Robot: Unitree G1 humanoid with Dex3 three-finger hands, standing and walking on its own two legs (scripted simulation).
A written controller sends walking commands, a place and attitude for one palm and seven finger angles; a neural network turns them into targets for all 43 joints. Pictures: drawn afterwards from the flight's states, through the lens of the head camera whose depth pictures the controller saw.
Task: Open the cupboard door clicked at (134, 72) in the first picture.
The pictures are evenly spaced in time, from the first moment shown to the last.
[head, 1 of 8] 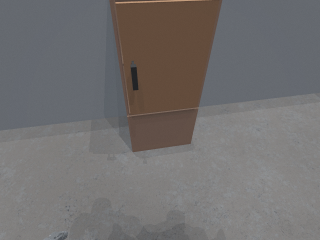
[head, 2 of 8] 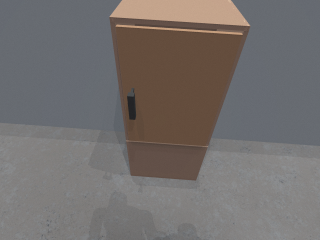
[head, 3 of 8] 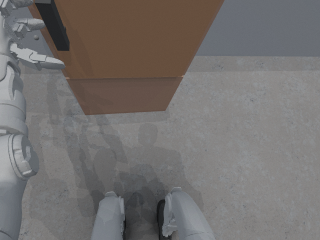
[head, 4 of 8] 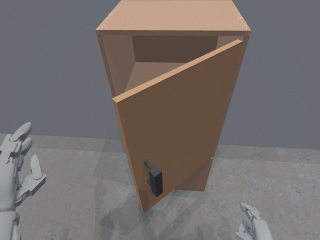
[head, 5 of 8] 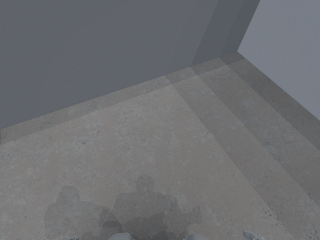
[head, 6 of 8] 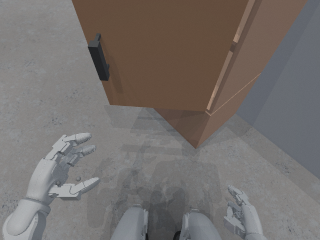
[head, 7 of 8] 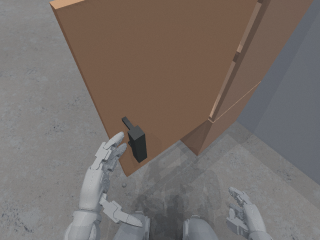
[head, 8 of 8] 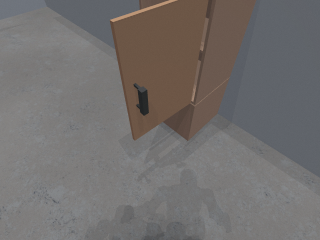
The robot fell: no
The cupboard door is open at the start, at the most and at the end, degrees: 0 86 86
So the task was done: yes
